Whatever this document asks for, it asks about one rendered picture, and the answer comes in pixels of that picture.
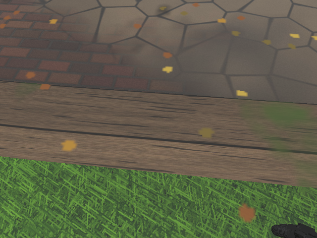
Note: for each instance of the robot right hand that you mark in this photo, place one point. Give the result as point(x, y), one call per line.
point(293, 231)

